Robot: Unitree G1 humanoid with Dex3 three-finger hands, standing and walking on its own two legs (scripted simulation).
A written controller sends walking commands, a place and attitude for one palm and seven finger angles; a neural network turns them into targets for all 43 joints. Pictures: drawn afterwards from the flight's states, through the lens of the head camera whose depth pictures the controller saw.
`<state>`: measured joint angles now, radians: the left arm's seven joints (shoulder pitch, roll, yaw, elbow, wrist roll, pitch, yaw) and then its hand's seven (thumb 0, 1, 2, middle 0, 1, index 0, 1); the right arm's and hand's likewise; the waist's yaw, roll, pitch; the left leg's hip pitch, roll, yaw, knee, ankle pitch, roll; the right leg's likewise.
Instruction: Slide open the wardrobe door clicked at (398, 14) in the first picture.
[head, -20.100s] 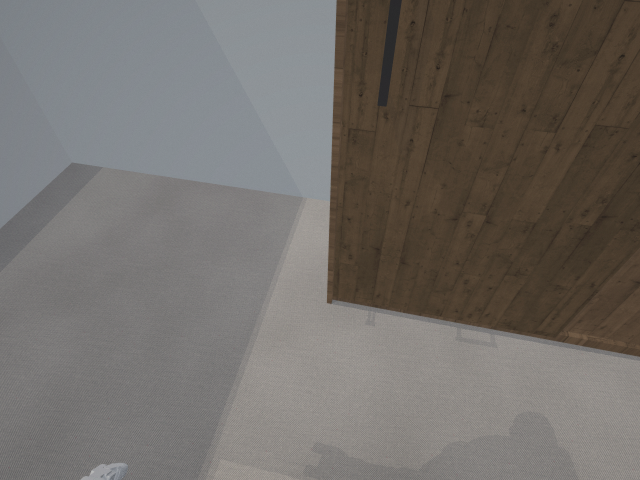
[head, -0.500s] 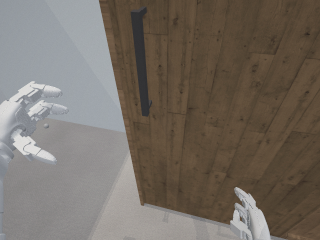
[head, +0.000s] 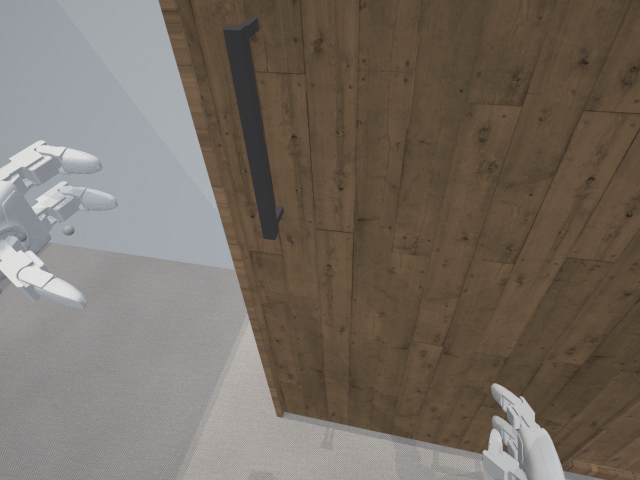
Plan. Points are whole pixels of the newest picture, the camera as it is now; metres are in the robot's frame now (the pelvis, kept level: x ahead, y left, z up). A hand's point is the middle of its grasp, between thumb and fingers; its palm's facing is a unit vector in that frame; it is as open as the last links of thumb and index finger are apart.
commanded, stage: raise the hand with hooked fingers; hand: left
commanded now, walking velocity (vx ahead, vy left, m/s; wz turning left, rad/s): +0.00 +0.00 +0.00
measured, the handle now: (262, 144) +0.45 +0.12 +0.23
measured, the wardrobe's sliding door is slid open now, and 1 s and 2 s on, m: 0.00 0.00 0.00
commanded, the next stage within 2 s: move the hooked fingers beside the handle in 0.16 s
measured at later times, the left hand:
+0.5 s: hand (93, 216) +0.29 +0.26 +0.23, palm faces -0.03 -0.98 -0.18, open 14.0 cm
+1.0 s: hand (138, 194) +0.34 +0.24 +0.23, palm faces -0.04 -0.99 -0.14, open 14.0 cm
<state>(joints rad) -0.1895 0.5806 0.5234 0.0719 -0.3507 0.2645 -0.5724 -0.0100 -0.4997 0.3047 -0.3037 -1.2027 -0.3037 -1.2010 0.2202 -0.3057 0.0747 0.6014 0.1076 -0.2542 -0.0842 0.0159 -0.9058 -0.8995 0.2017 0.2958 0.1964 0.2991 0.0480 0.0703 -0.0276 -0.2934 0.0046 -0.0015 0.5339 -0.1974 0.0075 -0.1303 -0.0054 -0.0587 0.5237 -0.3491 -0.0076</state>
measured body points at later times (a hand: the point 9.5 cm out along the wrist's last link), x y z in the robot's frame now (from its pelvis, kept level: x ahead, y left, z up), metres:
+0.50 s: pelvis +0.01 +0.00 +0.00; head -0.01 -0.03 +0.45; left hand +0.29 +0.32 +0.25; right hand +0.22 -0.22 -0.06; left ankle +0.06 +0.12 -0.73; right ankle -0.04 -0.11 -0.73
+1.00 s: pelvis +0.02 -0.01 +0.00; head +0.00 -0.03 +0.45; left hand +0.34 +0.29 +0.24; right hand +0.21 -0.24 -0.08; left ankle +0.06 +0.12 -0.73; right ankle -0.04 -0.11 -0.73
